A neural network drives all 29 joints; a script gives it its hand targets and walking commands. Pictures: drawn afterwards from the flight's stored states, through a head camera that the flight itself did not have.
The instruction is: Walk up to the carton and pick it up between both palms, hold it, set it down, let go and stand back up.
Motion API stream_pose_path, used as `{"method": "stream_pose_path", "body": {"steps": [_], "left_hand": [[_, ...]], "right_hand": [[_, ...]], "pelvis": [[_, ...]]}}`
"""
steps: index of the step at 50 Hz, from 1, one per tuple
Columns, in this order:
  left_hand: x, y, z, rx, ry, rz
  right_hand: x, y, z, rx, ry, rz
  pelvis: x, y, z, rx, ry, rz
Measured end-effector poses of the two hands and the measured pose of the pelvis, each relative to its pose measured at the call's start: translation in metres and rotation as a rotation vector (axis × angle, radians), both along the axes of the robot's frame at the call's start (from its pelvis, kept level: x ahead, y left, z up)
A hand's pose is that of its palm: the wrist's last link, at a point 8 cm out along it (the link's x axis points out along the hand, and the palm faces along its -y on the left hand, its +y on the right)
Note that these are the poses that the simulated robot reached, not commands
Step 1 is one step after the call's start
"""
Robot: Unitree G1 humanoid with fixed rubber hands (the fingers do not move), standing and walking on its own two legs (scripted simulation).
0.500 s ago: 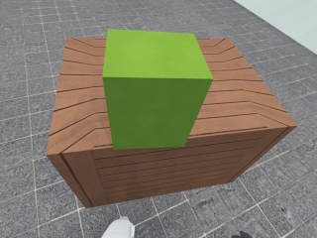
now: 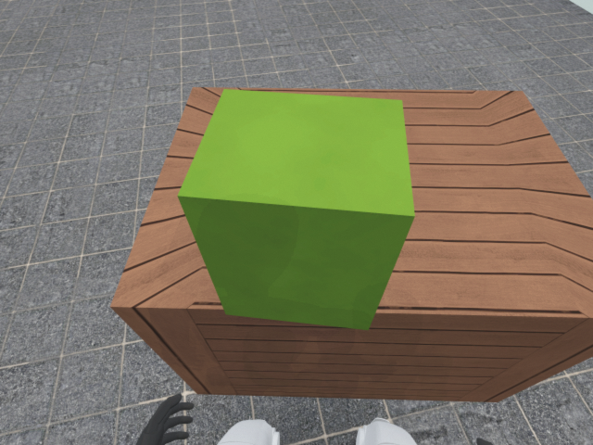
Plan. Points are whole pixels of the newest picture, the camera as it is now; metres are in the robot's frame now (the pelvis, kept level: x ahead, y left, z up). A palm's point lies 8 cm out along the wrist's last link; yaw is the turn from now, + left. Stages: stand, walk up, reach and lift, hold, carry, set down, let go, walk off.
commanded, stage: walk up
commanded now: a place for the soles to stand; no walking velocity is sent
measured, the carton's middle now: (302, 220) +0.41 +0.01 +0.05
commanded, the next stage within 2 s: none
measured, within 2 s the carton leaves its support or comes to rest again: neither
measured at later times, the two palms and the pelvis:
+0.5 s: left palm out of the picture +0.00 +0.23 -0.11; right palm out of the picture +0.12 -0.20 -0.10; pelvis -0.01 +0.00 +0.03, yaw +6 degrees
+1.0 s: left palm out of the picture +0.01 +0.25 -0.10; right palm out of the picture +0.04 -0.24 -0.10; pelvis +0.00 +0.01 +0.03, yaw +3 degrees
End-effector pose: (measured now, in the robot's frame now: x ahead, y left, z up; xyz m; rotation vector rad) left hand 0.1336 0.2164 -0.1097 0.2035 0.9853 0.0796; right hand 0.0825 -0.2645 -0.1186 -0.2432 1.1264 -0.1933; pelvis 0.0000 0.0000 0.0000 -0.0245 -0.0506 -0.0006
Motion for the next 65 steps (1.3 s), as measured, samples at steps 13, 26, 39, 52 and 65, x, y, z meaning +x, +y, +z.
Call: {"method": "stream_pose_path", "body": {"steps": [13,26,39,52,65], "left_hand": [[-0.083,0.041,-0.019,0.008,0.164,0.153],[-0.138,0.016,0.001,-0.043,0.237,0.193],[-0.142,0.014,0.004,-0.02,0.291,0.171],[-0.116,0.041,0.005,0.031,0.292,0.119],[-0.085,0.049,0.007,0.067,0.261,0.047]], "right_hand": [[0.026,0.044,0.02,0.031,-0.048,0.117],[0.033,0.068,0.023,0.137,-0.056,0.175],[-0.021,0.031,0.016,0.081,0.105,0.104],[-0.041,0.029,0.015,0.045,0.159,0.045],[-0.018,0.044,0.01,0.073,0.101,0.01]], "pelvis": [[-0.008,0.004,0.008,0.029,0.02,0.113],[-0.011,0.002,0.027,0.015,0.005,0.1],[-0.008,-0.004,0.032,0.02,0.016,0.09],[-0.002,0.014,0.031,0.024,0.023,0.036],[0.005,0.023,0.028,0.036,0.015,-0.022]]}}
